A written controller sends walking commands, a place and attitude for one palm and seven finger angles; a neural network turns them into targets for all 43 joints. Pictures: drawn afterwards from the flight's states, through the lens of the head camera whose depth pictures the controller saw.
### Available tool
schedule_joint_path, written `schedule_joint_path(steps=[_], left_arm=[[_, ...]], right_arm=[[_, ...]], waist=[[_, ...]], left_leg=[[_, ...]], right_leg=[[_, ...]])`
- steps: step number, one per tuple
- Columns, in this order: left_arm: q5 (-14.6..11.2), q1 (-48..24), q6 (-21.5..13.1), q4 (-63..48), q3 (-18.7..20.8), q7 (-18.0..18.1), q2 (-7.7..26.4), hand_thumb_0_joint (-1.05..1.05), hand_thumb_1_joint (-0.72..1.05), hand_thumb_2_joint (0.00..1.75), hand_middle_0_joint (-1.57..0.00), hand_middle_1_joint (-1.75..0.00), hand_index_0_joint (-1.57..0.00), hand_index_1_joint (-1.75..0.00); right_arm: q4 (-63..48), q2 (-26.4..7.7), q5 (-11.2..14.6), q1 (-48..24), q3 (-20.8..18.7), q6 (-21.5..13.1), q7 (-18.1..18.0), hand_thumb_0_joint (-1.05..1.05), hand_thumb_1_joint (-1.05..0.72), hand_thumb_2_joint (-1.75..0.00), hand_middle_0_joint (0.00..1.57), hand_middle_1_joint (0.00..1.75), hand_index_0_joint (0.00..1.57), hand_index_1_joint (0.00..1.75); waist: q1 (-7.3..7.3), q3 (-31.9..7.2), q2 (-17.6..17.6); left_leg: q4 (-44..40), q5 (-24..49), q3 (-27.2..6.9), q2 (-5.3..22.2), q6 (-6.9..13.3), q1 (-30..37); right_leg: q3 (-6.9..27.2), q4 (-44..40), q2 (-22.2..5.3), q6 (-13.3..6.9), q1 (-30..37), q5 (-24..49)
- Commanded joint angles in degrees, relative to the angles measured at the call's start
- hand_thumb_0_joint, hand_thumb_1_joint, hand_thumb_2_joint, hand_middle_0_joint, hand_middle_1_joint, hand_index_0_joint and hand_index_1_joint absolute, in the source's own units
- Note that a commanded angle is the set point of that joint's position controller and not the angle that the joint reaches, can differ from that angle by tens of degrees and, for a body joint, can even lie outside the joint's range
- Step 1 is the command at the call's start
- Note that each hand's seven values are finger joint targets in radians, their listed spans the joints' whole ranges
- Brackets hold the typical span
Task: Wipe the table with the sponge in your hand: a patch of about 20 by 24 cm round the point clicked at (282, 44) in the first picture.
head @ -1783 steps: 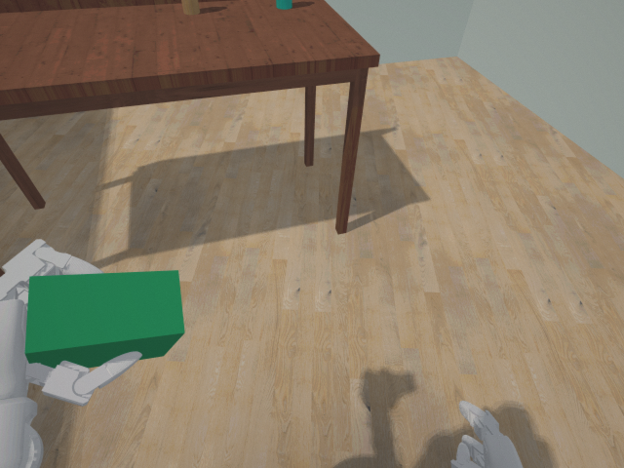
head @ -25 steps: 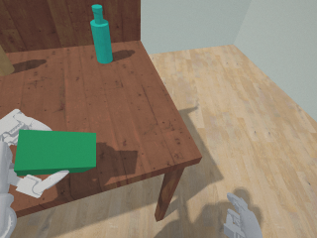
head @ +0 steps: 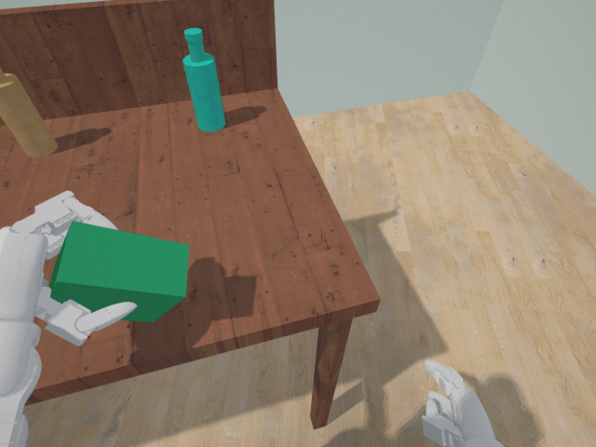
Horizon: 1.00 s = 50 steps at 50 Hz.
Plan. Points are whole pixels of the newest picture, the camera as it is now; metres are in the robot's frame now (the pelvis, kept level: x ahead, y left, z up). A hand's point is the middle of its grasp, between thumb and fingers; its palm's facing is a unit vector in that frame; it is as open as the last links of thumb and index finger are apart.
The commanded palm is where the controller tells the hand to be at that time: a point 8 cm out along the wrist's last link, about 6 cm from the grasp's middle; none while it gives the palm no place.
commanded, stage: turn the palm down, sponge in hand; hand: left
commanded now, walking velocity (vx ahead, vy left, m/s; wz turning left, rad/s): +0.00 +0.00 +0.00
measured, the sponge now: (136, 280) +0.26 +0.21 +0.13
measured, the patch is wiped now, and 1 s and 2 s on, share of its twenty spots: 0.00 0.00 0.00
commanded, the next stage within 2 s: move the sponge above the wiping area in 1.94 s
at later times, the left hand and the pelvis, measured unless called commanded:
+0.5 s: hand (91, 271) +0.23 +0.23 +0.19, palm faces +0.30 -0.53 -0.80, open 10.3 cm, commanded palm +0.18 +0.26 +0.23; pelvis +0.00 -0.05 +0.00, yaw +1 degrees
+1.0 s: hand (27, 265) +0.22 +0.27 +0.20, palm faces +0.29 -0.28 -0.92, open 10.3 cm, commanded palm +0.18 +0.28 +0.26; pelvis +0.00 -0.01 +0.00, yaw +1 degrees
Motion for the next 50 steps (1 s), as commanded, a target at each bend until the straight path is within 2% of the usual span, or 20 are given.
schedule_joint_path(steps=[1, 2, 3, 6, 10, 13, 15, 17, 20, 22, 23, 25, 32, 33, 39, 42, 43, 47, 48, 50], left_arm=[[0.90, -7.66, -7.50, -14.65, 13.74, 3.45, 17.97, 0.00, 0.10, 1.30, -1.20, -1.60, -1.20, -1.60], [1.30, -10.46, -7.72, -13.09, 16.55, 4.66, 21.46, 0.00, 0.10, 1.30, -1.20, -1.60, -1.20, -1.60], [1.58, -14.02, -8.42, -12.96, 13.16, 5.36, 17.98, 0.00, 0.10, 1.30, -1.20, -1.60, -1.20, -1.60], [3.08, -14.07, -6.64, -6.61, 12.71, 5.42, 19.68, 0.00, 0.10, 1.30, -1.20, -1.60, -1.20, -1.60], [5.13, -16.35, -1.88, -3.94, 5.99, 0.76, 18.84, 0.00, 0.10, 1.30, -1.20, -1.60, -1.20, -1.60], [6.57, -16.85, -0.88, -4.88, 4.06, -2.50, 18.90, 0.00, 0.10, 1.30, -1.20, -1.60, -1.20, -1.60], [7.05, -14.28, -1.81, -5.64, 6.97, -3.85, 22.26, 0.00, 0.10, 1.30, -1.20, -1.60, -1.20, -1.60], [7.24, -15.17, -2.54, -5.70, 12.90, -3.24, 28.18, 0.00, 0.10, 1.30, -1.20, -1.60, -1.20, -1.60], [7.06, -10.20, -4.05, -6.59, 14.85, -1.52, 26.82, 0.00, 0.10, 1.30, -1.20, -1.60, -1.20, -1.60], [7.96, -7.88, -2.64, -6.06, 16.91, 0.12, 28.86, 0.00, 0.10, 1.30, -1.20, -1.60, -1.20, -1.60], [8.39, -8.38, -2.26, -7.32, 13.71, 0.45, 25.15, 0.00, 0.10, 1.30, -1.20, -1.60, -1.20, -1.60], [9.07, -5.13, 0.03, -7.52, 13.14, 0.35, 25.54, 0.00, 0.10, 1.30, -1.20, -1.60, -1.20, -1.60], [13.36, -6.97, 4.38, -11.51, 11.07, -2.13, 28.27, 0.00, 0.10, 1.30, -1.20, -1.60, -1.20, -1.60], [13.95, -9.16, 3.87, -13.31, 8.38, -2.39, 25.84, 0.00, 0.10, 1.30, -1.20, -1.60, -1.20, -1.60], [18.54, -10.40, 5.12, -14.80, 10.11, -0.28, 28.82, 0.00, 0.10, 1.30, -1.20, -1.60, -1.20, -1.60], [20.36, -10.03, 9.15, -11.26, 10.55, 0.11, 29.61, 0.00, 0.10, 1.30, -1.20, -1.60, -1.20, -1.60], [21.13, -13.15, 9.98, -12.81, 6.57, -0.31, 26.60, 0.00, 0.10, 1.30, -1.20, -1.60, -1.20, -1.60], [24.41, -13.98, 14.75, -10.64, 5.87, -2.62, 28.88, 0.00, 0.10, 1.30, -1.20, -1.60, -1.20, -1.60], [25.11, -16.39, 14.77, -13.36, 1.53, -3.60, 25.62, 0.00, 0.10, 1.30, -1.20, -1.60, -1.20, -1.60], [27.14, -17.15, 15.11, -14.20, 1.46, -5.02, 27.67, 0.00, 0.10, 1.30, -1.20, -1.60, -1.20, -1.60]], right_arm=[[-8.66, -7.74, -0.18, -6.70, -4.07, -1.90, -2.39, 0.00, -0.90, -0.90, 0.20, 0.30, 0.20, 0.30], [-7.59, -7.93, 0.19, -6.47, -4.05, -1.67, -2.79, 0.00, -0.90, -0.90, 0.20, 0.30, 0.20, 0.30], [-7.71, -6.70, 0.08, -6.42, -3.95, -1.97, -2.81, 0.00, -0.90, -0.90, 0.20, 0.30, 0.20, 0.30], [-5.90, -7.73, 0.30, -5.22, -4.51, -1.83, -3.55, 0.00, -0.90, -0.90, 0.20, 0.30, 0.20, 0.30], [-7.01, -8.23, 1.36, -7.35, -3.96, -1.98, -4.68, 0.00, -0.90, -0.90, 0.20, 0.30, 0.20, 0.30], [-7.88, -7.96, 2.04, -8.37, -3.60, -2.60, -5.31, 0.00, -0.90, -0.90, 0.20, 0.30, 0.20, 0.30], [-8.26, -8.20, 1.88, -8.07, -3.97, -2.56, -5.64, 0.00, -0.90, -0.90, 0.20, 0.30, 0.20, 0.30], [-7.76, -7.99, 2.33, -8.89, -4.10, -2.37, -5.72, 0.00, -0.90, -0.90, 0.20, 0.30, 0.20, 0.30], [-7.99, -7.48, 1.85, -6.76, -4.95, -1.92, -5.06, 0.00, -0.90, -0.90, 0.20, 0.30, 0.20, 0.30], [-7.77, -7.87, 2.33, -7.09, -5.05, -1.36, -4.66, 0.00, -0.90, -0.90, 0.20, 0.30, 0.20, 0.30], [-8.33, -7.44, 2.27, -6.52, -4.94, -1.22, -4.43, 0.00, -0.90, -0.90, 0.20, 0.30, 0.20, 0.30], [-9.02, -8.40, 2.50, -5.88, -5.30, -0.69, -4.58, 0.00, -0.90, -0.90, 0.20, 0.30, 0.20, 0.30], [-10.33, -8.71, 3.50, -8.51, -4.32, -0.16, -6.03, 0.00, -0.90, -0.90, 0.20, 0.30, 0.20, 0.30], [-11.03, -8.28, 3.26, -7.92, -4.18, -0.38, -6.21, 0.00, -0.90, -0.90, 0.20, 0.30, 0.20, 0.30], [-10.35, -8.38, 2.89, -8.14, -4.08, 0.12, -6.43, 0.00, -0.90, -0.90, 0.20, 0.30, 0.20, 0.30], [-9.73, -8.36, 3.58, -11.87, -3.29, 1.18, -6.09, 0.00, -0.90, -0.90, 0.20, 0.30, 0.20, 0.30], [-10.28, -8.06, 3.41, -11.63, -2.83, 1.59, -5.99, 0.00, -0.90, -0.90, 0.20, 0.30, 0.20, 0.30], [-10.08, -8.46, 4.08, -16.60, -1.87, 2.71, -5.99, 0.00, -0.90, -0.90, 0.20, 0.30, 0.20, 0.30], [-10.93, -8.17, 3.92, -15.95, -1.56, 2.91, -6.00, 0.00, -0.90, -0.90, 0.20, 0.30, 0.20, 0.30], [-10.73, -8.66, 3.48, -15.84, -1.73, 3.46, -6.21, 0.00, -0.90, -0.90, 0.20, 0.30, 0.20, 0.30]], waist=[[1.29, -12.21, 0.61], [1.50, -11.23, 2.36], [1.24, -11.70, 4.48], [0.79, -10.31, 7.50], [0.51, -7.64, 6.59], [0.43, -5.85, 2.08], [1.43, -7.46, -2.17], [2.76, -7.76, -0.84], [3.69, -11.45, -1.10], [4.35, -9.90, 2.58], [3.58, -10.21, 1.59], [3.61, -10.37, 1.64], [3.59, -9.26, 1.19], [2.92, -10.30, 1.45], [4.00, -12.98, 4.21], [4.97, -10.22, 6.04], [4.16, -11.04, 5.44], [5.13, -9.27, 5.38], [4.02, -10.13, 5.07], [4.42, -11.53, 5.81]], left_leg=[[-3.02, 12.68, -3.59, 2.26, -1.56, 6.45], [-3.23, 9.78, -3.23, 2.17, -1.62, 5.91], [-2.74, 10.15, -3.15, 1.61, -1.54, 6.14], [-1.46, 9.08, -1.97, 0.76, -1.13, 5.47], [-1.09, 6.07, -1.38, 0.41, -0.75, 4.28], [-0.21, 5.17, -1.92, 0.69, -0.77, 3.09], [0.53, 5.12, -2.44, 0.78, -0.80, 1.66], [1.47, 5.51, -2.31, 0.64, -1.23, 0.83], [2.14, 8.64, -2.81, 0.80, -1.48, -0.04], [2.02, 9.97, -2.15, 0.76, -1.54, 0.46], [1.78, 11.07, -2.00, 0.88, -1.34, 0.45], [1.63, 11.95, -1.63, 1.00, -0.94, 0.93], [0.69, 13.79, -1.26, 0.68, 0.08, 3.20], [0.53, 14.38, -1.35, 0.74, 0.29, 3.96], [-1.48, 16.35, -2.29, 1.20, -0.20, 5.71], [-3.21, 14.60, -2.78, 1.34, -0.81, 5.40], [-3.86, 14.97, -2.90, 1.70, -0.78, 5.64], [-6.41, 13.28, -4.09, 1.66, -1.03, 6.19], [-6.87, 13.39, -4.00, 2.05, -0.88, 6.94], [-7.88, 13.83, -4.88, 1.95, -0.73, 8.07]], right_leg=[[-3.29, -3.44, 2.63, -1.01, -1.67, 8.93], [-2.52, -4.18, 2.74, -1.19, -2.15, 6.84], [-2.41, -4.58, 2.27, -1.34, -1.82, 6.95], [-0.90, -6.11, 1.46, -1.09, -1.62, 6.80], [1.94, -8.55, -0.38, -0.43, -1.54, 4.03], [5.10, -10.22, -1.98, 0.44, -1.81, 2.12], [6.88, -10.01, -3.27, 1.74, 0.57, 3.73], [9.11, -10.19, -4.02, 1.73, 2.42, 3.94], [8.22, -6.84, -4.63, 2.32, 5.84, 14.69], [7.85, -6.38, -3.81, 1.51, 4.64, 16.51], [6.10, -5.39, -3.84, 1.69, 4.59, 18.86], [5.21, -4.53, -3.32, 1.92, 4.02, 21.00], [3.47, -4.65, -0.76, 1.03, 1.29, 17.86], [2.54, -4.66, -0.85, 1.05, 0.91, 17.80], [1.35, -4.83, 0.19, -0.10, 2.28, 16.47], [1.83, -6.02, 0.87, -0.90, 2.35, 13.53], [0.57, -5.93, 0.30, -0.71, 2.80, 13.62], [1.29, -7.39, 1.32, -1.39, 3.18, 10.87], [0.09, -7.41, 0.74, -1.01, 3.45, 10.92], [0.04, -7.75, 0.93, -1.08, 4.01, 11.16]])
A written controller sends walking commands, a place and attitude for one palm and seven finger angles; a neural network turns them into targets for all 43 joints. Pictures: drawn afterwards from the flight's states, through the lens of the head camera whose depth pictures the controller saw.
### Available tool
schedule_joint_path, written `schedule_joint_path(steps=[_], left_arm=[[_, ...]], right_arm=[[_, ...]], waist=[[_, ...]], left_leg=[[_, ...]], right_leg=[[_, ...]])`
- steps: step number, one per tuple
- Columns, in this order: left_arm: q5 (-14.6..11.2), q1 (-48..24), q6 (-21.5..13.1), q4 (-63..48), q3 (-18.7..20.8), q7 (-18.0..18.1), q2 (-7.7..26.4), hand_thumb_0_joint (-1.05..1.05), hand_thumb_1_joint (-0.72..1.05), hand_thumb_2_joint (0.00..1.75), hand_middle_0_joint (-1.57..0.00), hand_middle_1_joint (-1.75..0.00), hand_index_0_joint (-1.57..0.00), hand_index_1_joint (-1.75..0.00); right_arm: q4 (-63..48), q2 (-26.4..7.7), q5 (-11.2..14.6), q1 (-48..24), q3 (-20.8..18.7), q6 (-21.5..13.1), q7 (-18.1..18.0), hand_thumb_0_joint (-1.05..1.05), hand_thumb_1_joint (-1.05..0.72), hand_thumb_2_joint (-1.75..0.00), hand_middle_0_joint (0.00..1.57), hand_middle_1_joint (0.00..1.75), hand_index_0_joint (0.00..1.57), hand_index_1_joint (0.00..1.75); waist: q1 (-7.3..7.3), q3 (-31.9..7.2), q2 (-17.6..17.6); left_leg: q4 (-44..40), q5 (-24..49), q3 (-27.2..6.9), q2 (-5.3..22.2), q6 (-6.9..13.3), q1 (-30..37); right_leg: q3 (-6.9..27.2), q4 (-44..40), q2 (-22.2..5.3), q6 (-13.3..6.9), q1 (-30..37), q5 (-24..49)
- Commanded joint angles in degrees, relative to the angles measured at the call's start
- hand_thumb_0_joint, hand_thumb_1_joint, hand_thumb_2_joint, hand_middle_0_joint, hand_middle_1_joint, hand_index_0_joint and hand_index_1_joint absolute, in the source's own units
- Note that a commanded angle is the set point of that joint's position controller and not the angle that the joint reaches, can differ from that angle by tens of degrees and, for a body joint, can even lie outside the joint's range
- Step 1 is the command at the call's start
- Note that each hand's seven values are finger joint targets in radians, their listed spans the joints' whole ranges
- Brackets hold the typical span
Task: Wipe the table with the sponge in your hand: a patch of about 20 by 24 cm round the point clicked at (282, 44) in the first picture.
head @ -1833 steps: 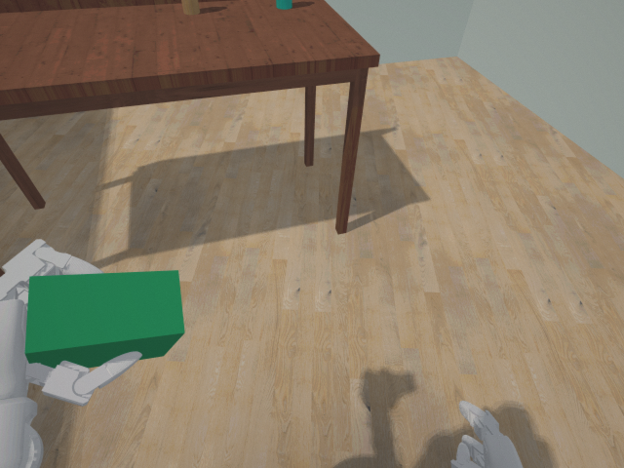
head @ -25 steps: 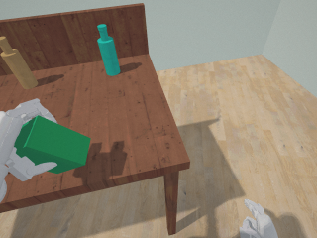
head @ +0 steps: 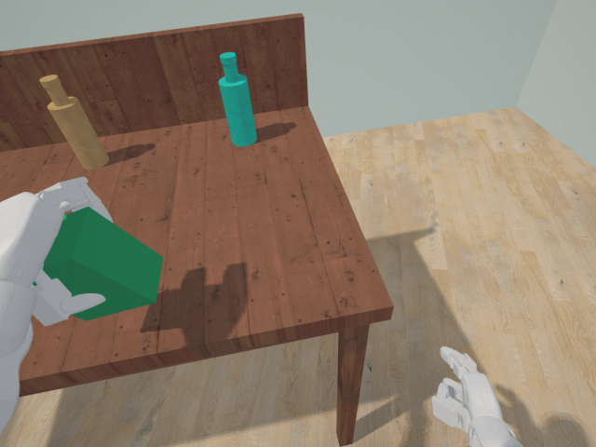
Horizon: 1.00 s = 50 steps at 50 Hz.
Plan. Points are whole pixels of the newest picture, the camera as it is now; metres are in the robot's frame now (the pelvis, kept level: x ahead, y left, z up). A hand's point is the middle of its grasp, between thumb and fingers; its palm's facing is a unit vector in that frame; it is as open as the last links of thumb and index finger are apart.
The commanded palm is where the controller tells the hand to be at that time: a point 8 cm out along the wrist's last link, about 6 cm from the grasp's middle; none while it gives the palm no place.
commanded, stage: turn the palm down, sponge in hand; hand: left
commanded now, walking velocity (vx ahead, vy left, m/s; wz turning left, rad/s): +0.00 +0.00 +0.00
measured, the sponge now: (100, 276) +0.24 +0.28 +0.15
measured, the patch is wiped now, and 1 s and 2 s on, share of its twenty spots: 0.00 0.00 0.00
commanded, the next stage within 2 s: move the sponge above the wiping area in 0.94 s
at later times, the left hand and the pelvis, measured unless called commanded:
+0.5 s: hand (45, 265) +0.21 +0.29 +0.21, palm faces +0.18 -0.06 -0.98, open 10.3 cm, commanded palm +0.16 +0.29 +0.28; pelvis -0.03 +0.01 +0.00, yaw +0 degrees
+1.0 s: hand (69, 268) +0.21 +0.26 +0.21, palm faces +0.17 -0.03 -0.98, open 10.3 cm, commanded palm +0.16 +0.27 +0.28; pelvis -0.03 -0.01 +0.00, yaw -1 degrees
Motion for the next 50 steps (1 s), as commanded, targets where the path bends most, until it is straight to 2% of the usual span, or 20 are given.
schedule_joint_path(steps=[1, 2, 3, 7, 8, 12, 18, 22, 23, 26, 27, 28, 32, 36, 37, 38, 42, 46, 47, 50], left_arm=[[5.21, -12.25, 0.28, -11.05, 6.94, -1.08, 14.26, 0.00, 0.10, 1.30, -1.20, -1.60, -1.20, -1.60], [5.62, -12.45, 0.91, -10.22, 8.42, -1.45, 15.01, 0.00, 0.10, 1.30, -1.20, -1.60, -1.20, -1.60], [6.29, -14.62, 0.48, -11.44, 6.20, -1.78, 13.52, 0.00, 0.10, 1.30, -1.20, -1.60, -1.20, -1.60], [8.57, -15.72, 0.94, -9.12, 10.04, -1.93, 17.69, 0.00, 0.10, 1.30, -1.20, -1.60, -1.20, -1.60], [9.06, -17.64, 0.57, -10.07, 6.79, -1.88, 15.03, 0.00, 0.10, 1.30, -1.20, -1.60, -1.20, -1.60], [10.90, -19.04, 2.01, -7.87, 7.32, -2.09, 16.44, 0.00, 0.10, 1.30, -1.20, -1.60, -1.20, -1.60], [14.96, -22.86, 3.56, -8.07, 2.16, -4.60, 15.02, 0.00, 0.10, 1.30, -1.20, -1.60, -1.20, -1.60], [17.01, -20.79, 3.74, -7.26, 4.54, -5.88, 17.33, 0.00, 0.10, 1.30, -1.20, -1.60, -1.20, -1.60], [17.18, -21.55, 3.09, -7.30, 2.49, -5.86, 15.66, 0.00, 0.10, 1.30, -1.20, -1.60, -1.20, -1.60], [18.60, -21.63, 2.14, -5.90, 4.09, -5.55, 18.04, 0.00, 0.10, 1.30, -1.20, -1.60, -1.20, -1.60], [18.80, -21.57, 2.51, -6.13, 5.75, -5.18, 18.58, 0.00, 0.10, 1.30, -1.20, -1.60, -1.20, -1.60], [18.51, -22.82, 2.00, -6.51, 2.86, -5.04, 16.12, 0.00, 0.10, 1.30, -1.20, -1.60, -1.20, -1.60], [17.83, -22.71, 2.17, -5.55, 3.97, -4.84, 16.57, 0.00, 0.10, 1.30, -1.20, -1.60, -1.20, -1.60], [18.06, -22.33, 1.38, -4.50, 3.47, -5.00, 16.97, 0.00, 0.10, 1.30, -1.20, -1.60, -1.20, -1.60], [18.00, -22.26, 2.03, -4.47, 4.24, -4.92, 16.91, 0.00, 0.10, 1.30, -1.20, -1.60, -1.20, -1.60], [17.82, -22.70, 1.47, -5.00, 1.89, -4.90, 14.80, 0.00, 0.10, 1.30, -1.20, -1.60, -1.20, -1.60], [17.98, -22.92, 1.57, -4.70, 3.66, -4.91, 16.45, 0.00, 0.10, 1.30, -1.20, -1.60, -1.20, -1.60], [18.30, -22.47, 0.78, -4.99, 4.14, -4.52, 17.45, 0.00, 0.10, 1.30, -1.20, -1.60, -1.20, -1.60], [18.07, -22.31, 1.31, -5.01, 5.21, -4.36, 17.53, 0.00, 0.10, 1.30, -1.20, -1.60, -1.20, -1.60], [17.80, -21.46, 0.85, -4.60, 3.93, -4.29, 16.39, 0.00, 0.10, 1.30, -1.20, -1.60, -1.20, -1.60]], right_arm=[[-10.29, -6.61, -0.08, -12.38, -2.17, -1.92, -1.03, 0.00, -0.90, -0.90, 0.20, 0.30, 0.20, 0.30], [-9.95, -6.13, 0.51, -15.63, -1.43, -2.24, -0.82, 0.00, -0.90, -0.90, 0.20, 0.30, 0.20, 0.30], [-10.12, -5.98, 0.16, -14.24, -1.29, -2.13, -0.77, 0.00, -0.90, -0.90, 0.20, 0.30, 0.20, 0.30], [-9.12, -5.97, 0.28, -17.30, -0.93, -1.68, -0.61, 0.00, -0.90, -0.90, 0.20, 0.30, 0.20, 0.30], [-9.09, -5.76, 0.11, -15.84, -1.08, -1.41, -0.56, 0.00, -0.90, -0.90, 0.20, 0.30, 0.20, 0.30], [-8.61, -5.69, 0.65, -19.43, -0.67, -1.13, -0.08, 0.00, -0.90, -0.90, 0.20, 0.30, 0.20, 0.30], [-8.65, -5.91, 0.28, -19.64, -0.68, -0.55, 0.11, 0.00, -0.90, -0.90, 0.20, 0.30, 0.20, 0.30], [-8.96, -5.55, 0.51, -22.42, -0.21, -0.14, 0.62, 0.00, -0.90, -0.90, 0.20, 0.30, 0.20, 0.30], [-8.79, -5.69, 0.22, -20.15, -0.56, 0.14, 0.62, 0.00, -0.90, -0.90, 0.20, 0.30, 0.20, 0.30], [-8.46, -6.02, -0.31, -19.38, -0.95, 0.59, 0.62, 0.00, -0.90, -0.90, 0.20, 0.30, 0.20, 0.30], [-8.89, -5.42, 0.24, -22.67, -0.37, -0.01, 1.01, 0.00, -0.90, -0.90, 0.20, 0.30, 0.20, 0.30], [-8.76, -5.45, 0.15, -20.45, -0.65, 0.28, 0.99, 0.00, -0.90, -0.90, 0.20, 0.30, 0.20, 0.30], [-8.78, -5.14, 0.59, -22.73, -0.53, -0.20, 1.00, 0.00, -0.90, -0.90, 0.20, 0.30, 0.20, 0.30], [-8.38, -5.98, -0.16, -19.49, -1.36, 0.04, 0.66, 0.00, -0.90, -0.90, 0.20, 0.30, 0.20, 0.30], [-8.74, -5.28, 0.44, -22.77, -0.64, -0.57, 0.91, 0.00, -0.90, -0.90, 0.20, 0.30, 0.20, 0.30], [-8.73, -5.54, 0.23, -20.27, -1.12, -0.45, 0.90, 0.00, -0.90, -0.90, 0.20, 0.30, 0.20, 0.30], [-8.94, -5.16, 0.49, -22.30, -0.85, -0.75, 0.98, 0.00, -0.90, -0.90, 0.20, 0.30, 0.20, 0.30], [-8.76, -5.93, -0.18, -19.11, -1.74, -0.40, 1.07, 0.00, -0.90, -0.90, 0.20, 0.30, 0.20, 0.30], [-8.90, -5.36, 0.38, -22.16, -1.15, -0.96, 1.33, 0.00, -0.90, -0.90, 0.20, 0.30, 0.20, 0.30], [-8.73, -5.97, 0.07, -18.47, -1.96, -0.46, 1.31, 0.00, -0.90, -0.90, 0.20, 0.30, 0.20, 0.30]], waist=[[0.14, -9.40, 0.66], [0.81, -8.19, 1.03], [0.08, -9.18, 0.84], [1.62, -8.76, 0.92], [0.51, -9.74, 0.73], [1.52, -8.73, 2.33], [1.12, -10.38, 2.06], [2.02, -9.72, 0.50], [1.22, -9.92, 0.31], [2.08, -10.08, 0.89], [2.65, -10.21, 0.46], [1.40, -10.29, -0.03], [1.93, -8.74, 0.60], [1.95, -9.12, -0.05], [2.20, -8.24, -0.15], [1.19, -8.98, -0.83], [1.92, -7.76, -0.15], [1.99, -9.78, 0.56], [2.32, -8.82, 0.16], [1.67, -9.47, -0.35]], left_leg=[[-6.31, 11.96, -3.68, 1.13, 0.30, 5.92], [-6.66, 10.71, -3.77, 0.76, 0.14, 5.78], [-6.82, 11.45, -3.70, 1.07, 0.15, 6.12], [-8.01, 9.55, -4.69, 0.66, -0.15, 5.73], [-7.91, 10.24, -4.12, 1.15, -0.07, 6.51], [-8.88, 8.79, -5.14, 0.46, -0.43, 6.02], [-9.22, 8.61, -5.08, 0.12, 0.12, 6.18], [-9.05, 8.27, -5.45, -0.45, 0.26, 5.57], [-8.84, 8.40, -4.88, -0.09, 0.33, 5.65], [-9.00, 7.73, -5.45, -0.39, 0.34, 5.78], [-8.58, 7.22, -5.72, -0.62, 0.17, 5.52], [-8.45, 7.54, -4.93, -0.26, 0.33, 5.93], [-8.34, 5.79, -5.43, -0.79, 0.13, 6.13], [-8.46, 5.69, -5.00, -0.68, 0.31, 5.97], [-8.06, 5.13, -5.21, -0.87, 0.16, 5.79], [-7.54, 5.85, -4.42, -0.49, 0.34, 6.04], [-7.60, 5.17, -5.03, -1.00, 0.23, 5.98], [-6.93, 7.66, -4.40, -0.91, 0.37, 6.45], [-6.52, 7.73, -4.86, -1.14, 0.14, 6.21], [-6.68, 8.60, -4.07, -0.79, 0.38, 6.53]], right_leg=[[1.46, -5.12, -0.02, -0.13, 1.09, 9.26], [2.45, -5.70, 0.98, -0.76, 1.02, 7.97], [1.57, -5.60, 0.24, -0.55, 1.57, 8.59], [3.19, -6.58, 1.19, -1.37, 2.32, 6.60], [2.10, -6.50, 0.35, -0.94, 2.44, 6.99], [3.86, -7.02, 1.23, -1.86, 2.83, 5.84], [3.48, -6.66, 0.37, -1.74, 3.86, 5.58], [6.02, -6.82, 1.32, -2.44, 3.94, 5.04], [4.37, -6.74, 0.29, -1.81, 3.79, 5.10], [5.01, -6.93, -0.05, -1.92, 3.48, 4.34], [7.47, -6.92, 1.07, -2.92, 3.93, 3.49], [5.26, -6.85, 0.24, -2.07, 3.64, 3.67], [7.58, -7.61, 1.06, -2.71, 2.42, 1.82], [6.19, -7.54, -0.43, -1.99, 2.84, 2.30], [8.61, -7.92, 0.61, -2.89, 2.30, 0.88], [6.60, -7.58, -0.24, -2.14, 2.65, 1.82], [9.02, -8.00, 0.55, -2.82, 1.89, 0.68], [7.61, -7.09, -0.80, -2.25, 3.15, 4.29], [10.05, -7.30, 0.34, -3.19, 2.78, 3.48], [7.45, -6.95, -0.59, -2.10, 3.26, 5.70]])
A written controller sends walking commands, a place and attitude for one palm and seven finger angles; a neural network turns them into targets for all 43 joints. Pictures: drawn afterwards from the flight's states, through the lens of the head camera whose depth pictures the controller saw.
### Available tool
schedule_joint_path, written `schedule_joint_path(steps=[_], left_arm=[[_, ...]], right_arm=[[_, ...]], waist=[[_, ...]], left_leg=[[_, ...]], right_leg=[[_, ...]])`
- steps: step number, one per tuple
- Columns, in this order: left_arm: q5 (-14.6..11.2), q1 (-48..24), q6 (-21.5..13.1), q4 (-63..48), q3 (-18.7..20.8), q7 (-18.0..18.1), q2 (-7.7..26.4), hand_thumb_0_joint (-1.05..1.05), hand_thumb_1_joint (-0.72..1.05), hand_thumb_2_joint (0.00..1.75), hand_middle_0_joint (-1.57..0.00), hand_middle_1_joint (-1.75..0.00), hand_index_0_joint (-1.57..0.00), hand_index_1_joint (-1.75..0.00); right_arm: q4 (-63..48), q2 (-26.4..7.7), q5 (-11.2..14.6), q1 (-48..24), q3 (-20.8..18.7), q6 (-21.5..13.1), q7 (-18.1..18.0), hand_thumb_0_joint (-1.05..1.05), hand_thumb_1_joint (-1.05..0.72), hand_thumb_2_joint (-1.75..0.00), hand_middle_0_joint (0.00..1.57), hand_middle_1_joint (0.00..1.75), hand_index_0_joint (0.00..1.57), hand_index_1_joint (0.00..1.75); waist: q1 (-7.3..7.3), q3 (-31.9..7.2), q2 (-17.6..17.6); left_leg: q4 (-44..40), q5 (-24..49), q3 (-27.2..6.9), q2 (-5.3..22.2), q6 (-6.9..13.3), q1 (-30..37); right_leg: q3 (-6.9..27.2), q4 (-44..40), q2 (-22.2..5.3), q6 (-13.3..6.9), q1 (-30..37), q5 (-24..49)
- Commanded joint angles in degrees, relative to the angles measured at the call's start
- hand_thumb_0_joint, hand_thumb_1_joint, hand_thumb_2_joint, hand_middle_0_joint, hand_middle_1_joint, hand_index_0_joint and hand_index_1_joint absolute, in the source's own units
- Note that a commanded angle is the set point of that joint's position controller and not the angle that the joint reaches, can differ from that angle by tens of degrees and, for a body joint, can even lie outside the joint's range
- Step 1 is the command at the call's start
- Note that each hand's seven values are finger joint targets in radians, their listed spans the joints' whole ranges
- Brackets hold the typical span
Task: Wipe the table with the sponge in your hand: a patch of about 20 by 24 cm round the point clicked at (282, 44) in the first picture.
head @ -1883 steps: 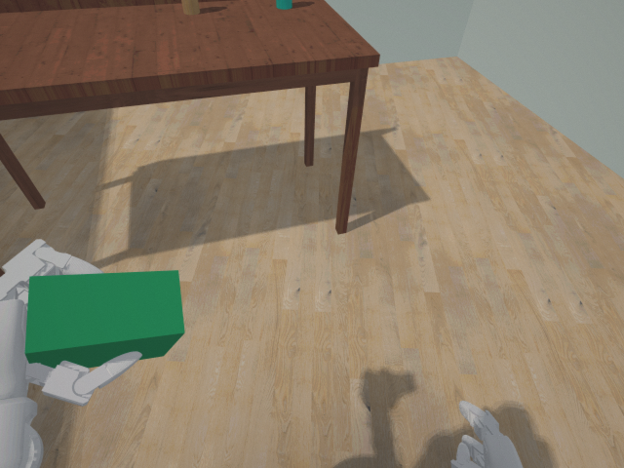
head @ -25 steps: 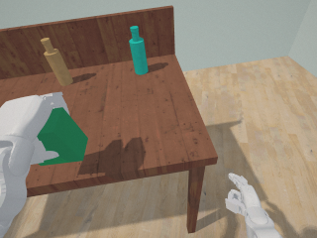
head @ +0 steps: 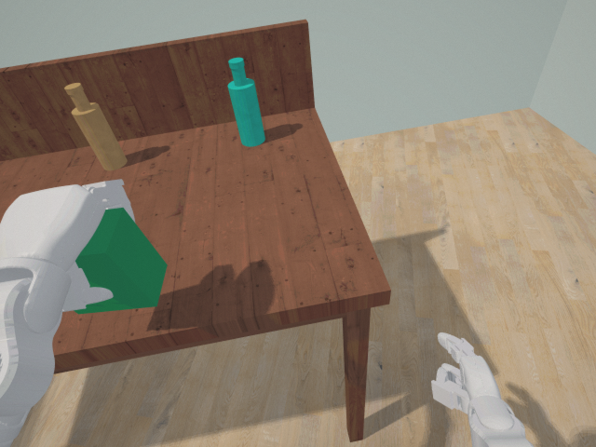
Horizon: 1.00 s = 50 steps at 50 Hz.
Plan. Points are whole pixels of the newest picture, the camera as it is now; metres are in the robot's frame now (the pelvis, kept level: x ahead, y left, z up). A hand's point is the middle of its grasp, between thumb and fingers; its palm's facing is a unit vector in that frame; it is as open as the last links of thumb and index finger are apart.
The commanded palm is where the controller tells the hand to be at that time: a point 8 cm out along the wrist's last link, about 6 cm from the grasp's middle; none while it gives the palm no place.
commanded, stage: move the sponge above the wiping area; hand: left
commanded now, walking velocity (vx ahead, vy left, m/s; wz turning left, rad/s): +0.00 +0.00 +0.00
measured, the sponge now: (108, 272) +0.24 +0.28 +0.15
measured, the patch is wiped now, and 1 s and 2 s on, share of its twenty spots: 0.00 0.00 0.00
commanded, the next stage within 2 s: none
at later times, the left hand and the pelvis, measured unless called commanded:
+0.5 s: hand (113, 244) +0.26 +0.27 +0.18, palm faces +0.11 -0.03 -0.99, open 10.3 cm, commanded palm +0.22 +0.28 +0.26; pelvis +0.01 -0.01 +0.00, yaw +0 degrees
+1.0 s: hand (123, 244) +0.27 +0.28 +0.17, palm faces +0.10 -0.04 -0.99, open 10.3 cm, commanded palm +0.23 +0.28 +0.24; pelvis +0.02 +0.00 +0.00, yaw +0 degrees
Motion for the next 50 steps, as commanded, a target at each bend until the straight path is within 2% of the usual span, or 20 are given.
schedule_joint_path(steps=[1, 2, 3, 7, 8, 10, 12, 14, 17, 18, 22, 26, 27, 30, 32, 39, 42, 46, 47, 50], left_arm=[[1.83, -13.93, -0.15, -8.51, 12.90, 2.78, 15.78, 0.00, 0.10, 1.30, -1.20, -1.60, -1.20, -1.60], [1.88, -13.69, 0.48, -7.87, 13.22, 2.77, 15.39, 0.00, 0.10, 1.30, -1.20, -1.60, -1.20, -1.60], [1.29, -13.09, 0.09, -8.09, 11.47, 2.82, 13.52, 0.00, 0.10, 1.30, -1.20, -1.60, -1.20, -1.60], [2.00, -12.47, 0.37, -7.41, 13.29, 2.42, 15.64, 0.00, 0.10, 1.30, -1.20, -1.60, -1.20, -1.60], [1.89, -12.77, 0.00, -7.74, 10.80, 2.38, 13.49, 0.00, 0.10, 1.30, -1.20, -1.60, -1.20, -1.60], [2.08, -11.68, -0.08, -6.17, 12.05, 2.25, 15.25, 0.00, 0.10, 1.30, -1.20, -1.60, -1.20, -1.60], [2.72, -14.85, 0.29, -5.14, 12.55, 2.16, 16.27, 0.00, 0.10, 1.30, -1.20, -1.60, -1.20, -1.60], [3.53, -18.02, -0.47, -1.68, 10.39, 2.19, 15.50, 0.00, 0.10, 1.30, -1.20, -1.60, -1.20, -1.60], [4.08, -20.86, -1.45, -3.55, 10.32, 2.14, 16.05, 0.00, 0.10, 1.30, -1.20, -1.60, -1.20, -1.60], [3.94, -21.91, -2.53, -4.23, 7.86, 2.23, 13.46, 0.00, 0.10, 1.30, -1.20, -1.60, -1.20, -1.60], [3.93, -19.12, -3.13, -3.96, 10.57, 2.50, 14.72, 0.00, 0.10, 1.30, -1.20, -1.60, -1.20, -1.60], [4.14, -16.71, -2.52, -2.91, 11.20, 3.40, 14.46, 0.00, 0.10, 1.30, -1.20, -1.60, -1.20, -1.60], [3.70, -14.77, -1.57, -2.87, 13.23, 3.62, 15.33, 0.00, 0.10, 1.30, -1.20, -1.60, -1.20, -1.60], [3.56, -12.92, -0.89, -4.59, 10.73, 3.47, 12.87, 0.00, 0.10, 1.30, -1.20, -1.60, -1.20, -1.60], [3.27, -12.29, 0.26, -3.74, 10.78, 3.21, 12.09, 0.00, 0.10, 1.30, -1.20, -1.60, -1.20, -1.60], [5.51, -18.43, -1.10, -3.33, 6.49, 2.72, 11.23, 0.00, 0.10, 1.30, -1.20, -1.60, -1.20, -1.60], [6.06, -21.40, -1.97, -2.27, 8.03, 3.06, 12.93, 0.00, 0.10, 1.30, -1.20, -1.60, -1.20, -1.60], [6.14, -19.17, -3.75, -4.04, 7.91, 4.07, 12.21, 0.00, 0.10, 1.30, -1.20, -1.60, -1.20, -1.60], [5.89, -19.33, -3.00, -2.57, 9.39, 4.27, 12.79, 0.00, 0.10, 1.30, -1.20, -1.60, -1.20, -1.60], [5.93, -18.80, -2.33, 0.36, 7.11, 4.36, 10.44, 0.00, 0.10, 1.30, -1.20, -1.60, -1.20, -1.60]], right_arm=[[-10.85, -4.75, 0.11, -13.40, -2.37, -2.91, -0.55, 0.00, -0.90, -0.90, 0.20, 0.30, 0.20, 0.30], [-10.91, -4.18, 0.70, -16.43, -1.73, -3.37, -0.33, 0.00, -0.90, -0.90, 0.20, 0.30, 0.20, 0.30], [-11.10, -4.53, 0.37, -13.98, -2.21, -3.25, -0.33, 0.00, -0.90, -0.90, 0.20, 0.30, 0.20, 0.30], [-11.35, -4.57, 0.77, -16.30, -1.89, -3.38, -0.35, 0.00, -0.90, -0.90, 0.20, 0.30, 0.20, 0.30], [-11.22, -4.78, 0.46, -13.88, -2.29, -3.17, -0.43, 0.00, -0.90, -0.90, 0.20, 0.30, 0.20, 0.30], [-10.85, -5.20, 0.26, -12.45, -2.77, -3.08, -0.69, 0.00, -0.90, -0.90, 0.20, 0.30, 0.20, 0.30], [-10.84, -4.78, 0.73, -15.47, -1.93, -3.44, -0.77, 0.00, -0.90, -0.90, 0.20, 0.30, 0.20, 0.30], [-9.97, -5.27, 0.45, -12.17, -2.39, -3.51, -1.08, 0.00, -0.90, -0.90, 0.20, 0.30, 0.20, 0.30], [-10.54, -4.61, 0.66, -15.40, -1.92, -4.20, -1.13, 0.00, -0.90, -0.90, 0.20, 0.30, 0.20, 0.30], [-10.44, -4.52, 0.29, -13.16, -2.33, -4.37, -1.20, 0.00, -0.90, -0.90, 0.20, 0.30, 0.20, 0.30], [-10.58, -4.10, 0.31, -14.61, -2.07, -4.50, -0.70, 0.00, -0.90, -0.90, 0.20, 0.30, 0.20, 0.30], [-10.19, -4.77, -0.11, -11.58, -2.79, -3.28, -0.06, 0.00, -0.90, -0.90, 0.20, 0.30, 0.20, 0.30], [-10.53, -4.49, 0.34, -14.35, -2.31, -3.64, 0.22, 0.00, -0.90, -0.90, 0.20, 0.30, 0.20, 0.30], [-10.83, -4.92, 0.05, -11.72, -2.76, -2.83, 0.56, 0.00, -0.90, -0.90, 0.20, 0.30, 0.20, 0.30], [-11.17, -4.38, 0.68, -14.46, -2.13, -3.03, 0.58, 0.00, -0.90, -0.90, 0.20, 0.30, 0.20, 0.30], [-10.57, -4.81, 0.31, -11.37, -2.42, -3.02, -0.19, 0.00, -0.90, -0.90, 0.20, 0.30, 0.20, 0.30], [-10.34, -4.49, 0.51, -13.52, -2.01, -3.35, -0.53, 0.00, -0.90, -0.90, 0.20, 0.30, 0.20, 0.30], [-10.28, -4.29, -0.23, -10.97, -2.60, -2.88, 0.04, 0.00, -0.90, -0.90, 0.20, 0.30, 0.20, 0.30], [-10.24, -4.06, 0.17, -13.35, -2.05, -3.21, 0.19, 0.00, -0.90, -0.90, 0.20, 0.30, 0.20, 0.30], [-9.70, -4.79, -0.04, -10.64, -2.67, -2.32, 0.52, 0.00, -0.90, -0.90, 0.20, 0.30, 0.20, 0.30]], waist=[[0.41, -11.50, -2.70], [0.56, -9.72, -2.56], [-0.03, -10.13, -4.01], [0.50, -9.71, -3.01], [-0.38, -10.59, -2.87], [-0.32, -10.57, -3.89], [-0.32, -8.59, -3.54], [-1.29, -8.93, -4.42], [-0.46, -10.65, -0.89], [-1.37, -11.77, -2.13], [-0.05, -11.75, -1.78], [0.10, -12.64, -2.46], [0.85, -11.78, -1.77], [0.08, -13.28, -2.98], [0.03, -9.99, -3.38], [-1.59, -11.82, -3.82], [-1.28, -11.08, -2.93], [-0.52, -14.65, -0.45], [-0.41, -12.74, -0.97], [-0.90, -12.36, -2.74]], left_leg=[[-2.80, 4.22, -4.20, -1.24, 1.07, 3.05], [-2.67, 3.57, -4.62, -1.48, 0.92, 2.77], [-2.31, 3.63, -3.92, -0.83, 1.06, 2.43], [-2.18, 3.41, -4.42, -1.52, 0.98, 2.21], [-1.88, 3.99, -3.50, -1.11, 1.22, 2.61], [-1.92, 3.88, -3.69, -1.41, 1.33, 2.70], [-2.09, 2.19, -4.27, -1.72, 1.07, 2.14], [-2.45, 1.62, -3.88, -1.66, 1.29, 2.46], [-2.34, 2.26, -4.48, -2.18, 1.28, 3.85], [-1.94, 3.48, -3.62, -1.74, 1.49, 4.53], [-2.62, 4.62, -4.64, -1.93, 1.25, 4.49], [-2.69, 6.88, -3.65, -1.40, 1.22, 3.87], [-2.46, 6.84, -4.33, -1.59, 1.01, 3.21], [-2.48, 8.70, -3.38, -1.33, 1.32, 3.75], [-2.46, 6.85, -4.00, -1.35, 1.16, 2.86], [-3.09, 5.73, -3.88, -1.62, 1.67, 4.63], [-3.16, 4.99, -4.48, -1.90, 1.55, 5.09], [-3.37, 9.45, -4.02, -1.73, 1.55, 6.43], [-3.43, 8.27, -4.57, -1.83, 1.30, 5.59], [-3.86, 8.26, -3.56, -1.36, 1.36, 4.88]], right_leg=[[7.27, -5.94, -1.40, -0.87, 1.43, 2.77], [9.50, -6.54, -0.19, -1.67, 0.17, 1.01], [7.50, -6.10, -1.27, -0.97, 0.78, 1.78], [9.84, -6.26, -0.48, -1.56, 0.29, 1.28], [7.76, -5.78, -1.29, -0.90, 0.73, 2.65], [8.07, -6.05, -1.36, -0.61, 0.84, 3.07], [10.00, -6.90, -0.39, -1.30, -0.85, -0.37], [7.96, -7.23, -1.06, -0.58, -0.86, -1.09], [9.85, -7.24, -0.36, -1.71, -0.14, -0.96], [7.86, -6.60, -1.13, -1.12, 0.70, 1.26], [9.44, -6.55, -0.26, -2.01, 1.45, 2.53], [7.12, -5.52, -1.21, -1.32, 2.82, 6.47], [9.32, -5.55, -0.32, -2.23, 2.75, 5.89], [6.38, -4.81, -0.96, -1.09, 3.52, 9.18], [8.16, -5.50, -0.08, -1.66, 1.23, 6.43], [5.75, -5.90, -0.36, -0.95, 1.08, 4.89], [7.96, -6.69, 0.55, -1.93, 0.56, 3.32], [5.64, -5.64, -0.34, -1.69, 3.80, 8.38], [7.62, -6.01, 0.65, -2.46, 2.89, 6.88], [4.96, -6.16, -0.24, -1.43, 2.85, 7.53]])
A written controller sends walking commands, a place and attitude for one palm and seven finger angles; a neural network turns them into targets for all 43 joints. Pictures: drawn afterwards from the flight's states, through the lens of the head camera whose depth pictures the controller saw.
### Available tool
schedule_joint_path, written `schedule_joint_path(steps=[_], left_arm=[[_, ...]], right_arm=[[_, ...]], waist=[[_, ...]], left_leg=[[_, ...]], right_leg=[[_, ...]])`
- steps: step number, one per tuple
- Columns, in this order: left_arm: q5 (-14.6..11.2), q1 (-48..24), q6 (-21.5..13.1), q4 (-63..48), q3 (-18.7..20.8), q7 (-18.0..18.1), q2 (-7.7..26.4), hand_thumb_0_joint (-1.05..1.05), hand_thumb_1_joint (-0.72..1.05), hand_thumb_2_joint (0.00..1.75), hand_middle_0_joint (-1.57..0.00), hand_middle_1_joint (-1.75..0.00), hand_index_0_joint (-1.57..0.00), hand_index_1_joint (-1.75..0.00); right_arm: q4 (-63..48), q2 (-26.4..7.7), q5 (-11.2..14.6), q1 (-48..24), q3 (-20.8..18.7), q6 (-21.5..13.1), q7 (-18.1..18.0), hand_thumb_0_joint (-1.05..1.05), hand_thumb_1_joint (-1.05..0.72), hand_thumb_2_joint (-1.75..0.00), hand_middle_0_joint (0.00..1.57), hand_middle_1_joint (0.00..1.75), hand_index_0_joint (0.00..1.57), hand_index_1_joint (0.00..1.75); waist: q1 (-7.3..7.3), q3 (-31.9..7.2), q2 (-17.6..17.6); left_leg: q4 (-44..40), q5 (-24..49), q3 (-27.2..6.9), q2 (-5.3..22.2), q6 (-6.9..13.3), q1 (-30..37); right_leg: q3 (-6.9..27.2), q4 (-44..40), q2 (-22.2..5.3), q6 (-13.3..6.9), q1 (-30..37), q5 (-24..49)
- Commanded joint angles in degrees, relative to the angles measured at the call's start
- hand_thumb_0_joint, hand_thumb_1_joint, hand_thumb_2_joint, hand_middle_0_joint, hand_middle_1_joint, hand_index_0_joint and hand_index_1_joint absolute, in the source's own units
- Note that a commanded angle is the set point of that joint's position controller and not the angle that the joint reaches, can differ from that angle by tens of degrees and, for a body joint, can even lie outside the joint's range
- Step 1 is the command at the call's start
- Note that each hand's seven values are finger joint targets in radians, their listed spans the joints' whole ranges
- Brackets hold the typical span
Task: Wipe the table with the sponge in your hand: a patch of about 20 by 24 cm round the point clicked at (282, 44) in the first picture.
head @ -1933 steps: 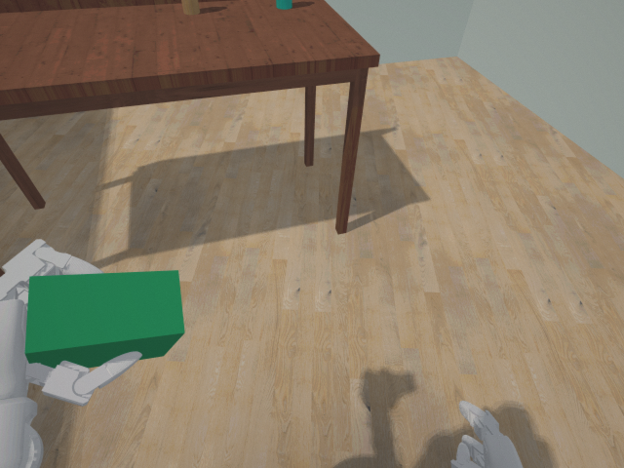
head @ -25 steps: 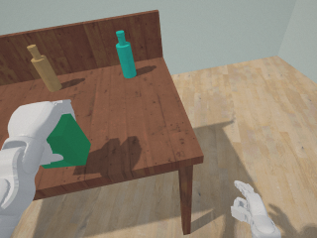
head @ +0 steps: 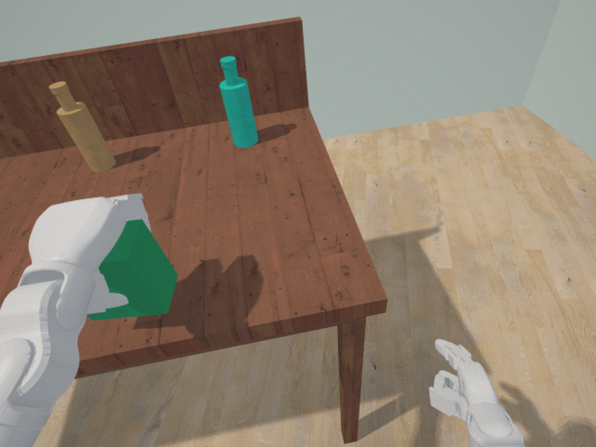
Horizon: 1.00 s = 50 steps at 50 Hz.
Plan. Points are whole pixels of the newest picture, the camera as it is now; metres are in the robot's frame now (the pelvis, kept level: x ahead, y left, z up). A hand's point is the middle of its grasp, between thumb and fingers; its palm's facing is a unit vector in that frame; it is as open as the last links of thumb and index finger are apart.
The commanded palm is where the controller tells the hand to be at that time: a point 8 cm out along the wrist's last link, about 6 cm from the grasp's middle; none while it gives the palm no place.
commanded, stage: move the sponge above the wiping area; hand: left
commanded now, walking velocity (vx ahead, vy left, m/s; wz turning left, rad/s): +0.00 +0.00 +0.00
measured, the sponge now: (123, 281) +0.26 +0.28 +0.12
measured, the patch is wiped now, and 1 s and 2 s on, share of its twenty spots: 0.00 0.00 0.00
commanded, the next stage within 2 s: lower the sponge onto the table in 1.66 s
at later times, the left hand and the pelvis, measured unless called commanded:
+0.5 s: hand (108, 259) +0.26 +0.29 +0.15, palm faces +0.08 -0.04 -1.00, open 10.3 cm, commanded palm +0.23 +0.28 +0.22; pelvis +0.01 -0.01 +0.00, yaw +0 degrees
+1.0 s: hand (123, 258) +0.27 +0.28 +0.14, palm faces +0.05 -0.06 -1.00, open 10.3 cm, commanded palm +0.24 +0.28 +0.22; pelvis +0.01 +0.00 +0.00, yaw +0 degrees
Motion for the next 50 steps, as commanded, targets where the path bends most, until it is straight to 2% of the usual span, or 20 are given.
schedule_joint_path(steps=[1, 2, 3, 9, 12, 14, 17, 18, 22, 25, 27, 29, 32, 33, 34, 37, 42, 43, 47, 50], left_arm=[[2.34, -15.45, 1.00, -7.92, 11.39, 2.84, 14.39, 0.00, 0.10, 1.30, -1.20, -1.60, -1.20, -1.60], [2.54, -15.50, 1.95, -7.74, 12.13, 2.76, 14.62, 0.00, 0.10, 1.30, -1.20, -1.60, -1.20, -1.60], [2.24, -15.23, 1.97, -8.62, 9.82, 2.63, 12.24, 0.00, 0.10, 1.30, -1.20, -1.60, -1.20, -1.60], [3.35, -16.86, 1.87, -7.73, 7.48, 1.44, 11.40, 0.00, 0.10, 1.30, -1.20, -1.60, -1.20, -1.60], [3.52, -15.37, 0.55, -11.63, 11.71, 2.12, 15.07, 0.00, 0.10, 1.30, -1.20, -1.60, -1.20, -1.60], [3.35, -13.20, -0.61, -11.78, 11.80, 3.03, 14.27, 0.00, 0.10, 1.30, -1.20, -1.60, -1.20, -1.60], [2.81, -10.59, 0.07, -10.64, 15.33, 4.16, 16.29, 0.00, 0.10, 1.30, -1.20, -1.60, -1.20, -1.60], [2.46, -12.22, 0.31, -8.98, 11.87, 4.38, 12.58, 0.00, 0.10, 1.30, -1.20, -1.60, -1.20, -1.60], [2.80, -15.60, 2.17, -2.39, 12.18, 4.07, 14.83, 0.00, 0.10, 1.30, -1.20, -1.60, -1.20, -1.60], [2.54, -16.09, 0.47, -5.41, 8.19, 2.62, 11.86, 0.00, 0.10, 1.30, -1.20, -1.60, -1.20, -1.60], [2.63, -15.54, -0.35, -6.84, 10.08, 1.94, 13.78, 0.00, 0.10, 1.30, -1.20, -1.60, -1.20, -1.60], [3.09, -16.52, -2.07, -4.87, 8.79, 1.79, 12.68, 0.00, 0.10, 1.30, -1.20, -1.60, -1.20, -1.60], [3.35, -17.49, -3.37, -4.55, 13.23, 2.67, 16.82, 0.00, 0.10, 1.30, -1.20, -1.60, -1.20, -1.60], [3.16, -18.41, -3.95, -4.15, 10.66, 3.18, 13.68, 0.00, 0.10, 1.30, -1.20, -1.60, -1.20, -1.60], [3.24, -17.98, -4.30, -2.65, 12.54, 3.82, 15.51, 0.00, 0.10, 1.30, -1.20, -1.60, -1.20, -1.60], [3.32, -19.45, -3.56, 0.70, 13.45, 4.84, 15.95, 0.00, 0.10, 1.30, -1.20, -1.60, -1.20, -1.60], [3.22, -16.16, -2.76, -0.88, 12.53, 4.79, 14.49, 0.00, 0.10, 1.30, -1.20, -1.60, -1.20, -1.60], [2.88, -15.81, -3.03, -2.69, 10.38, 4.58, 11.97, 0.00, 0.10, 1.30, -1.20, -1.60, -1.20, -1.60], [2.53, -13.40, -2.38, -5.02, 10.81, 3.63, 12.15, 0.00, 0.10, 1.30, -1.20, -1.60, -1.20, -1.60], [3.16, -12.49, -2.66, -6.26, 12.31, 4.14, 14.17, 0.00, 0.10, 1.30, -1.20, -1.60, -1.20, -1.60]], right_arm=[[-9.78, -5.60, 0.24, -11.89, -2.41, -2.07, -0.16, 0.00, -0.90, -0.90, 0.20, 0.30, 0.20, 0.30], [-9.99, -5.19, 0.76, -14.94, -1.81, -2.33, -0.01, 0.00, -0.90, -0.90, 0.20, 0.30, 0.20, 0.30], [-10.27, -5.41, 0.40, -12.91, -2.13, -2.18, 0.09, 0.00, -0.90, -0.90, 0.20, 0.30, 0.20, 0.30], [-10.14, -5.60, 0.53, -12.08, -2.14, -1.79, -0.12, 0.00, -0.90, -0.90, 0.20, 0.30, 0.20, 0.30], [-10.99, -5.15, 0.48, -14.05, -1.95, -2.26, -0.02, 0.00, -0.90, -0.90, 0.20, 0.30, 0.20, 0.30], [-10.52, -5.16, -0.10, -10.92, -2.43, -2.24, 0.24, 0.00, -0.90, -0.90, 0.20, 0.30, 0.20, 0.30], [-10.55, -5.16, 0.25, -12.96, -2.20, -1.91, 0.66, 0.00, -0.90, -0.90, 0.20, 0.30, 0.20, 0.30], [-10.16, -5.07, 0.14, -11.32, -2.37, -1.65, 0.53, 0.00, -0.90, -0.90, 0.20, 0.30, 0.20, 0.30], [-9.39, -5.89, 0.97, -13.31, -2.19, -1.56, -0.20, 0.00, -0.90, -0.90, 0.20, 0.30, 0.20, 0.30], [-9.99, -5.97, 0.58, -11.28, -2.78, -1.94, -0.51, 0.00, -0.90, -0.90, 0.20, 0.30, 0.20, 0.30], [-10.50, -5.40, 0.80, -13.51, -2.18, -2.48, -0.72, 0.00, -0.90, -0.90, 0.20, 0.30, 0.20, 0.30], [-9.45, -5.82, 0.37, -9.93, -2.64, -2.50, -0.89, 0.00, -0.90, -0.90, 0.20, 0.30, 0.20, 0.30], [-9.53, -5.65, 0.53, -11.74, -2.51, -2.64, -1.00, 0.00, -0.90, -0.90, 0.20, 0.30, 0.20, 0.30], [-9.50, -5.38, 0.12, -10.03, -2.63, -2.73, -1.04, 0.00, -0.90, -0.90, 0.20, 0.30, 0.20, 0.30], [-8.85, -5.85, 0.11, -8.80, -3.05, -2.57, -1.01, 0.00, -0.90, -0.90, 0.20, 0.30, 0.20, 0.30], [-8.84, -5.71, 0.55, -11.21, -2.67, -2.43, -0.84, 0.00, -0.90, -0.90, 0.20, 0.30, 0.20, 0.30], [-9.47, -5.84, 0.63, -11.77, -2.93, -2.23, -0.23, 0.00, -0.90, -0.90, 0.20, 0.30, 0.20, 0.30], [-9.67, -5.84, 0.26, -10.07, -3.19, -2.30, -0.15, 0.00, -0.90, -0.90, 0.20, 0.30, 0.20, 0.30], [-10.46, -5.47, 0.56, -11.56, -2.95, -2.44, 0.01, 0.00, -0.90, -0.90, 0.20, 0.30, 0.20, 0.30], [-9.88, -6.19, 0.04, -8.64, -3.59, -2.00, -0.03, 0.00, -0.90, -0.90, 0.20, 0.30, 0.20, 0.30]], waist=[[0.04, -12.68, -0.92], [0.36, -11.24, -0.46], [-0.06, -12.99, -1.32], [-1.16, -12.29, -2.68], [0.25, -14.80, -1.88], [0.11, -15.72, -1.85], [0.92, -12.67, -1.26], [-0.29, -11.87, -3.07], [-0.79, -8.00, -3.07], [-1.31, -12.35, -1.93], [-1.02, -12.43, -1.56], [-2.08, -12.09, -3.23], [-0.96, -11.39, -1.61], [-1.48, -12.29, -2.36], [-1.39, -12.16, -2.50], [-0.76, -10.35, -1.74], [-0.32, -13.19, -0.54], [-0.89, -14.54, -1.50], [-0.73, -11.40, -1.88], [-0.76, -13.44, -2.85]], left_leg=[[-2.74, 8.99, -3.44, -1.29, 1.33, 3.70], [-2.68, 8.36, -3.88, -1.52, 1.20, 3.30], [-2.46, 9.25, -3.10, -1.09, 1.32, 3.43], [-2.67, 7.72, -3.38, -1.45, 1.66, 3.98], [-1.97, 10.24, -4.14, -1.71, 1.78, 5.10], [-1.53, 12.46, -3.34, -1.38, 1.83, 5.41], [-1.59, 11.99, -3.93, -1.63, 1.54, 3.92], [-1.53, 11.33, -2.67, -1.04, 1.60, 3.59], [-2.13, 6.15, -3.14, -1.73, 1.48, 2.23], [-1.70, 7.89, -2.80, -1.95, 2.02, 4.03], [-1.14, 7.91, -3.33, -2.25, 2.06, 4.49], [-1.16, 8.00, -3.04, -2.00, 2.20, 4.26], [-1.25, 7.42, -3.39, -2.16, 2.05, 4.23], [-1.21, 8.10, -2.45, -1.78, 2.07, 4.23], [-1.40, 8.42, -2.63, -1.91, 1.99, 4.28], [-1.81, 7.42, -3.00, -2.00, 1.72, 3.28], [-1.27, 9.51, -2.89, -2.05, 1.78, 3.43], [-0.95, 10.39, -2.11, -1.57, 1.96, 3.93], [-0.78, 9.82, -3.16, -1.69, 2.05, 3.50], [-0.77, 11.43, -2.72, -1.69, 2.25, 4.00]], right_leg=[[5.04, -4.52, -0.20, -1.42, 1.73, 8.18], [7.18, -4.68, 0.72, -2.36, 0.94, 6.87], [4.97, -3.98, -0.27, -1.66, 2.11, 8.43], [4.66, -4.65, 0.22, -1.27, 0.63, 6.90], [7.11, -3.88, 0.99, -2.27, 2.51, 9.46], [5.38, -3.55, 0.12, -1.69, 3.33, 11.90], [7.53, -3.92, 0.99, -2.48, 2.65, 11.51], [5.31, -4.00, -0.01, -1.59, 2.01, 11.32], [7.68, -5.97, 0.75, -1.87, -0.99, 4.99], [5.42, -5.07, -0.10, -1.09, 1.21, 8.05], [7.53, -5.25, 0.59, -1.71, 1.03, 7.91], [5.43, -5.41, 0.13, -1.00, 0.71, 8.34], [7.60, -5.90, 0.82, -1.94, 0.47, 6.89], [5.64, -5.34, -0.12, -1.40, 1.39, 7.98], [5.63, -5.73, 0.22, -1.32, 1.24, 8.23], [7.08, -6.20, 0.66, -2.10, 0.48, 6.48], [6.98, -4.83, 0.50, -2.13, 2.40, 9.55], [5.13, -4.20, -0.25, -1.51, 3.12, 11.18], [6.38, -4.62, 0.58, -1.80, 0.97, 10.68], [4.77, -4.09, 0.24, -1.11, 2.18, 12.50]])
